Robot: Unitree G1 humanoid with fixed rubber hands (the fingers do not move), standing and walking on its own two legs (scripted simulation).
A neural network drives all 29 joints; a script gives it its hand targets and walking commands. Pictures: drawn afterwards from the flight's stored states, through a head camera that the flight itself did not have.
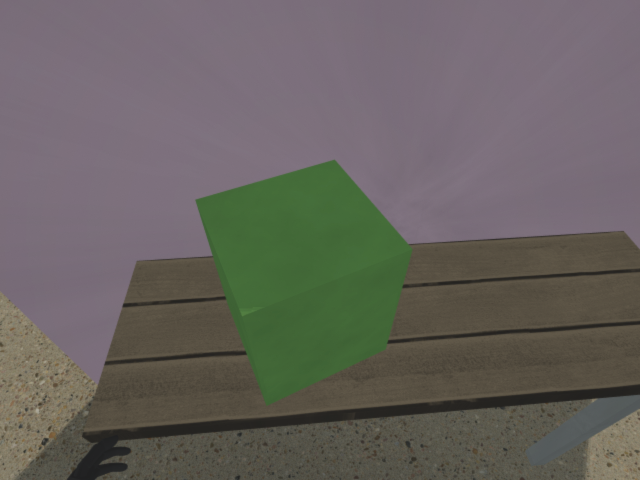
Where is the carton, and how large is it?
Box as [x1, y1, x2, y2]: [195, 160, 412, 405]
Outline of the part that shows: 335,160 195,200 227,303 266,405 385,349 412,249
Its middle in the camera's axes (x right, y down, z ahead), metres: -0.03 +0.06 +0.58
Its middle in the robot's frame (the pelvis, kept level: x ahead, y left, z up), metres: +0.40 +0.04 +0.01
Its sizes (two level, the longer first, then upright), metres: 0.210 0.200 0.250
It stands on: a table, 0.66 m high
